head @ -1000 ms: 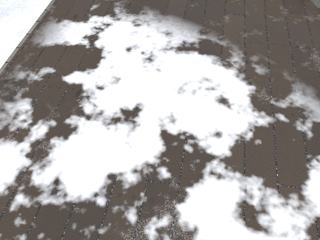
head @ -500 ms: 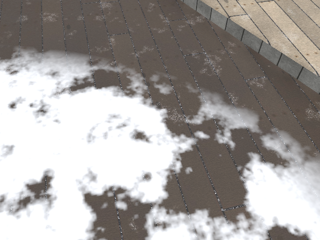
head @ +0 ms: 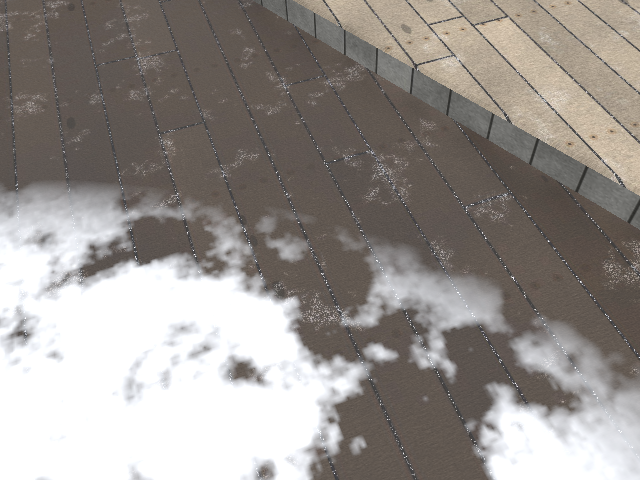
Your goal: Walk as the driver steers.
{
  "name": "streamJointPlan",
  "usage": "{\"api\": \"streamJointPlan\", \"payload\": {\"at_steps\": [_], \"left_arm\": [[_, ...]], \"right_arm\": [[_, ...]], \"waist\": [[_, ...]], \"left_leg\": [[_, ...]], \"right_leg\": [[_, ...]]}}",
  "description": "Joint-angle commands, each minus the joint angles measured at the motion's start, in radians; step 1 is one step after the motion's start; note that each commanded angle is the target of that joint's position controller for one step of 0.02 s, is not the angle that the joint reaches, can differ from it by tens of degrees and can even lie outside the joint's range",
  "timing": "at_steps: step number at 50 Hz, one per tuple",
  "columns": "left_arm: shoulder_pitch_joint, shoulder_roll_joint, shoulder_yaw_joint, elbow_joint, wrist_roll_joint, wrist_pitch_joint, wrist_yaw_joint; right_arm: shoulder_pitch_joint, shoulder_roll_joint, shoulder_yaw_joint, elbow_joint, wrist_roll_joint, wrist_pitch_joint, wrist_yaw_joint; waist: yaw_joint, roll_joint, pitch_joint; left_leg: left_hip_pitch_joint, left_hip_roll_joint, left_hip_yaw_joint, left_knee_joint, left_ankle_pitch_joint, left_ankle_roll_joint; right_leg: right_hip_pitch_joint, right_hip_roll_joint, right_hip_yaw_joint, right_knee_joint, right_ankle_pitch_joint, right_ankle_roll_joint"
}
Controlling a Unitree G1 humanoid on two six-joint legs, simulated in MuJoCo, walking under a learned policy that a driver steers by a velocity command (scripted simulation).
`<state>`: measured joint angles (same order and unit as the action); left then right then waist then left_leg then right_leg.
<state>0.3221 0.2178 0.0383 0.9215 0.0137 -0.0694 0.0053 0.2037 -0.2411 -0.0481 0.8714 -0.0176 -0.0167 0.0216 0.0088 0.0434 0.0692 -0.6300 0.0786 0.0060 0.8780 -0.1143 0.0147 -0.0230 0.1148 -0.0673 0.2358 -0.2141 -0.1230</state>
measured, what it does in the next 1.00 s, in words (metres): walks ahead, turning left: left foot, then right foot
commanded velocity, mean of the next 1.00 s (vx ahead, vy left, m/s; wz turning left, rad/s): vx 0.05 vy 0.00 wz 0.50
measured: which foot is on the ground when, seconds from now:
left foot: up 0.00-0.16, down 0.18-0.70, up 0.72-1.00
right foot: down 0.00-0.18, up 0.20-0.68, down 0.70-1.00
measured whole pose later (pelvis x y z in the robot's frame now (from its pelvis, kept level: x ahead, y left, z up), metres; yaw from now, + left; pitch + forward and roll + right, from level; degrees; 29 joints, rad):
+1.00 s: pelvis +0.13 -0.04 +0.00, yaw +34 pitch +1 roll +1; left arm 0.22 0.25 0.03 0.72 0.03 0.00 0.04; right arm 0.20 -0.32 -0.09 0.77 -0.02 0.09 0.05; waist 0.00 0.04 0.05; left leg -0.45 -0.03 -0.05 0.99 -0.41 -0.06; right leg -0.18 -0.02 -0.10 0.41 -0.24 -0.04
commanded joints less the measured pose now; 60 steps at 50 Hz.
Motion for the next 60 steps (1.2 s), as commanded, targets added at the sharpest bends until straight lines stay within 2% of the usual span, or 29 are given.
{"api": "streamJointPlan", "payload": {"at_steps": [1, 5, 7, 8, 9, 10, 11, 12, 13, 15, 18, 25, 30, 33, 34, 35, 36, 37, 38, 39, 40, 41, 42, 47, 53, 56, 58, 59, 60], "left_arm": [[0.008, 0.113, 0.014, -0.036, -0.003, -0.009, 0.021], [0.024, 0.135, 0.018, -0.019, -0.003, 0.007, 0.049], [-0.001, 0.160, 0.029, -0.026, -0.002, 0.017, 0.057], [-0.032, 0.175, 0.035, -0.036, -0.004, 0.021, 0.057], [-0.068, 0.183, 0.037, -0.071, -0.013, 0.017, 0.053], [0.025, 0.076, 0.019, -0.112, -0.017, 0.018, 0.041], [0.057, 0.088, 0.011, -0.095, 0.014, 0.033, 0.033], [0.000, 0.111, 0.017, -0.098, 0.010, 0.042, 0.031], [-0.054, 0.128, 0.023, -0.110, 0.010, 0.046, 0.030], [-0.084, 0.127, 0.026, -0.128, 0.025, 0.070, 0.026], [-0.048, 0.089, 0.015, -0.131, 0.017, 0.097, 0.026], [-0.168, 0.115, 0.018, -0.190, 0.005, 0.109, 0.035], [-0.155, 0.121, 0.014, -0.208, -0.011, 0.087, 0.041], [-0.056, 0.121, 0.012, -0.195, -0.020, 0.070, 0.049], [-0.008, 0.133, 0.016, -0.185, -0.015, 0.063, 0.056], [-0.021, 0.213, 0.033, -0.195, 0.000, 0.059, 0.065], [-0.115, 0.317, 0.052, -0.240, 0.017, 0.065, 0.064], [-0.118, 0.279, 0.050, -0.238, 0.026, 0.071, 0.055], [-0.153, 0.203, 0.028, -0.249, 0.020, 0.068, 0.048], [-0.198, 0.165, 0.018, -0.257, 0.014, 0.066, 0.043], [-0.217, 0.158, 0.014, -0.268, 0.012, 0.066, 0.043], [-0.208, 0.157, 0.013, -0.275, 0.012, 0.066, 0.045], [-0.178, 0.159, 0.015, -0.272, 0.013, 0.067, 0.043], [-0.037, 0.199, 0.037, -0.237, 0.011, 0.066, 0.040], [-0.064, 0.229, 0.052, -0.236, 0.016, 0.067, 0.016], [-0.063, 0.247, 0.059, -0.226, 0.009, 0.072, 0.008], [-0.067, 0.239, 0.057, -0.212, -0.006, 0.081, 0.007], [-0.032, 0.183, 0.042, -0.226, 0.000, 0.087, 0.003], [-0.054, 0.100, 0.015, -0.284, 0.006, 0.096, 0.006]], "right_arm": [[-0.022, -0.037, 0.002, -0.050, -0.001, -0.005, 0.000], [0.014, -0.054, 0.000, -0.051, -0.016, -0.008, -0.002], [0.114, -0.078, -0.012, -0.027, -0.016, -0.014, -0.009], [0.196, -0.089, -0.020, -0.010, -0.019, -0.024, -0.012], [0.280, -0.156, -0.040, -0.006, -0.024, -0.034, -0.019], [0.239, -0.261, -0.067, -0.021, -0.006, -0.024, -0.027], [0.236, -0.247, -0.068, -0.029, 0.040, -0.016, -0.021], [0.152, -0.195, -0.062, -0.055, 0.033, -0.003, -0.025], [0.086, -0.134, -0.043, -0.068, 0.020, 0.013, -0.029], [0.062, -0.106, -0.034, -0.076, 0.016, 0.024, -0.032], [0.061, -0.156, -0.049, -0.082, 0.005, 0.020, -0.025], [0.071, -0.189, -0.069, -0.110, -0.002, 0.048, -0.023], [0.050, -0.195, -0.077, -0.129, -0.010, 0.056, -0.015], [0.003, -0.191, -0.079, -0.141, 0.000, 0.064, -0.010], [-0.017, -0.181, -0.076, -0.148, 0.011, 0.064, -0.012], [0.012, -0.126, -0.062, -0.159, 0.020, 0.061, -0.016], [0.045, -0.087, -0.055, -0.179, 0.024, 0.051, -0.021], [0.011, -0.187, -0.075, -0.167, -0.019, 0.048, -0.026], [0.021, -0.197, -0.083, -0.156, -0.017, 0.050, -0.021], [0.055, -0.183, -0.082, -0.136, -0.017, 0.058, -0.013], [0.082, -0.174, -0.080, -0.123, -0.015, 0.069, -0.003], [0.095, -0.173, -0.078, -0.119, -0.012, 0.077, 0.008], [0.077, -0.169, -0.073, -0.125, -0.008, 0.081, 0.014], [-0.035, -0.139, -0.052, -0.176, 0.001, 0.092, 0.027], [-0.072, -0.118, -0.034, -0.217, 0.015, 0.094, 0.034], [-0.061, -0.119, -0.031, -0.229, 0.017, 0.086, 0.028], [0.005, -0.122, -0.029, -0.210, -0.005, 0.065, 0.012], [0.043, -0.204, -0.044, -0.208, -0.023, 0.047, -0.001], [0.049, -0.324, -0.066, -0.224, -0.001, 0.040, -0.005]], "waist": [[0.009, -0.121, -0.035], [0.000, -0.134, -0.064], [-0.039, -0.138, -0.096], [-0.090, -0.117, -0.124], [-0.147, -0.027, -0.188], [-0.043, 0.232, -0.256], [-0.052, 0.091, -0.367], [-0.043, 0.013, -0.242], [-0.023, -0.057, -0.123], [-0.002, -0.052, -0.068], [0.009, -0.004, -0.127], [-0.047, 0.073, -0.120], [-0.047, 0.093, -0.125], [0.002, 0.097, -0.129], [0.031, 0.077, -0.122], [0.001, -0.068, -0.112], [-0.031, -0.283, -0.090], [-0.014, -0.180, -0.072], [-0.047, -0.126, -0.060], [-0.073, -0.109, -0.046], [-0.080, -0.154, -0.056], [-0.071, -0.184, -0.064], [-0.053, -0.175, -0.068], [0.029, -0.190, -0.084], [0.030, -0.226, -0.099], [0.022, -0.236, -0.110], [-0.035, -0.154, -0.126], [-0.035, 0.057, -0.167], [-0.026, 0.239, -0.143]], "left_leg": [[0.102, -0.042, 0.054, -0.126, 0.096, 0.016], [0.169, -0.102, 0.103, -0.219, -0.017, 0.054], [0.259, -0.141, 0.111, -0.283, -0.086, 0.093], [0.356, -0.134, 0.084, -0.397, 0.001, 0.121], [0.536, -0.002, -0.084, -0.448, 0.420, 0.192], [0.760, 0.295, -0.459, -0.390, 1.134, 0.388], [0.738, 0.320, -0.525, -0.453, 0.971, 0.457], [0.618, 0.278, -0.463, -0.493, 0.680, 0.434], [0.484, 0.216, -0.402, -0.545, 0.482, 0.377], [0.379, 0.111, -0.318, -0.589, 0.346, 0.294], [0.369, 0.062, -0.283, -0.583, 0.303, 0.260], [0.397, 0.039, -0.417, -0.631, -0.170, 0.210], [0.407, 0.039, -0.500, -0.597, -0.090, 0.196], [0.362, 0.010, -0.529, -0.562, -0.034, 0.148], [0.300, -0.030, -0.507, -0.535, -0.114, 0.100], [0.200, -0.122, -0.410, -0.403, -0.312, 0.035], [0.014, -0.298, -0.156, -0.152, -0.426, -0.008], [0.046, -0.198, -0.119, 0.053, -0.438, -0.023], [0.107, -0.181, -0.131, 0.140, -0.384, -0.023], [0.114, -0.176, -0.120, 0.216, -0.325, -0.028], [0.101, -0.178, -0.105, 0.278, -0.288, -0.034], [0.080, -0.173, -0.086, 0.320, -0.280, -0.045], [0.062, -0.166, -0.072, 0.321, -0.276, -0.056], [0.005, -0.127, -0.042, 0.159, -0.300, -0.088], [0.219, -0.104, 0.044, -0.087, -0.337, -0.045], [0.313, -0.118, 0.069, -0.239, -0.315, -0.009], [0.493, -0.124, 0.037, -0.529, -0.076, 0.021], [0.663, 0.072, -0.225, -0.617, 0.037, 0.056], [0.658, 0.329, -0.501, -0.575, 0.498, 0.215]], "right_leg": [[-0.017, -0.258, -0.020, 0.016, 0.872, 0.020], [0.076, -0.297, -0.030, 0.166, 1.031, 0.018], [0.078, -0.305, -0.025, 0.338, 1.090, 0.020], [0.037, -0.287, -0.039, 0.500, 0.982, 0.032], [-0.126, -0.207, -0.076, 0.799, 0.631, 0.063], [-0.460, 0.021, -0.068, 1.139, -0.407, 0.118], [-0.479, -0.037, 0.127, 1.191, -0.393, 0.116], [-0.517, -0.080, 0.140, 1.198, -0.333, 0.122], [-0.535, -0.110, 0.132, 1.116, -0.289, 0.124], [-0.491, -0.129, 0.116, 0.985, -0.224, 0.139], [-0.448, -0.111, 0.100, 0.868, -0.188, 0.160], [-0.483, -0.109, 0.125, 0.658, -0.162, 0.178], [-0.391, -0.069, 0.132, 0.509, -0.206, 0.147], [-0.224, -0.038, 0.122, 0.271, -0.160, 0.109], [-0.121, -0.057, 0.131, 0.112, -0.086, 0.094], [-0.053, -0.232, 0.304, -0.028, -0.163, 0.053], [-0.026, -0.497, 0.598, -0.089, -0.144, -0.057], [-0.174, -0.536, 0.563, -0.051, -0.005, -0.131], [-0.229, -0.466, 0.463, -0.022, 0.103, -0.119], [-0.235, -0.389, 0.342, 0.004, 0.176, -0.082], [-0.203, -0.337, 0.261, 0.022, 0.228, -0.054], [-0.171, -0.318, 0.214, 0.042, 0.317, -0.052], [-0.135, -0.314, 0.185, 0.058, 0.379, -0.055], [0.062, -0.369, 0.162, 0.109, 0.517, -0.085], [-0.027, -0.396, 0.079, 0.151, 0.524, -0.074], [-0.051, -0.407, 0.069, 0.209, 0.518, -0.053], [-0.152, -0.368, 0.013, 0.336, 0.375, 0.023], [-0.334, -0.295, -0.058, 0.546, 0.084, 0.091], [-0.535, -0.125, -0.069, 0.671, -0.427, 0.139]]}}
Velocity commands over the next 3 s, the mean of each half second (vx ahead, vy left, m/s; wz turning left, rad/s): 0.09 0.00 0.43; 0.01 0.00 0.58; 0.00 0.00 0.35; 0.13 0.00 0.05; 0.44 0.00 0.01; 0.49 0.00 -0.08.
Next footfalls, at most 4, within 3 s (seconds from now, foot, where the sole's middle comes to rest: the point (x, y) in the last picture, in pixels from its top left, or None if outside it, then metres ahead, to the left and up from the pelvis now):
0.18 left None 0.20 0.09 -0.78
0.70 right None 0.20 -0.10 -0.78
1.18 left None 0.08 0.07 -0.78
1.58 right None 0.21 -0.08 -0.78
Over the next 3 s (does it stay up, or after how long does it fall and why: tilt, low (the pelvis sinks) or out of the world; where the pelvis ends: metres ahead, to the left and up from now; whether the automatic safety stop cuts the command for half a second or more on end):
stays up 0.52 0.39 -0.02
